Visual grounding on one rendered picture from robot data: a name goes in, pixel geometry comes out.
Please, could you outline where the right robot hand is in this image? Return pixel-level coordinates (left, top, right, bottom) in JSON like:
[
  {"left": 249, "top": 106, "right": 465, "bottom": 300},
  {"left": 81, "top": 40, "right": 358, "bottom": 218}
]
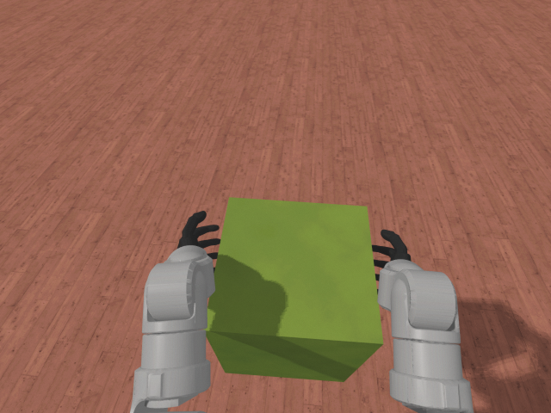
[{"left": 372, "top": 230, "right": 411, "bottom": 293}]

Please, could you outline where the robot left forearm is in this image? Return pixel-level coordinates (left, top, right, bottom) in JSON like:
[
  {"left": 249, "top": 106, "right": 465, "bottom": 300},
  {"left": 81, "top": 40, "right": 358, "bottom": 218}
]
[{"left": 130, "top": 245, "right": 215, "bottom": 413}]

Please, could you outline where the left robot hand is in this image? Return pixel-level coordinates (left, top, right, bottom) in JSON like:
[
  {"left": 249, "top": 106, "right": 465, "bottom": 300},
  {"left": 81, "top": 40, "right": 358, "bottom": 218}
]
[{"left": 177, "top": 211, "right": 220, "bottom": 270}]

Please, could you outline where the carton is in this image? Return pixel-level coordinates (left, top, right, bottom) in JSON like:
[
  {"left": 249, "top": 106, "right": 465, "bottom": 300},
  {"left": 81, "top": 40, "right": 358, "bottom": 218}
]
[{"left": 204, "top": 197, "right": 383, "bottom": 382}]

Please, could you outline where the robot right forearm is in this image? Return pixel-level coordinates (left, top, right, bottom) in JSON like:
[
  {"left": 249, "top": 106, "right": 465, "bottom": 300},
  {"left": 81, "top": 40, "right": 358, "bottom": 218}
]
[{"left": 377, "top": 259, "right": 474, "bottom": 413}]

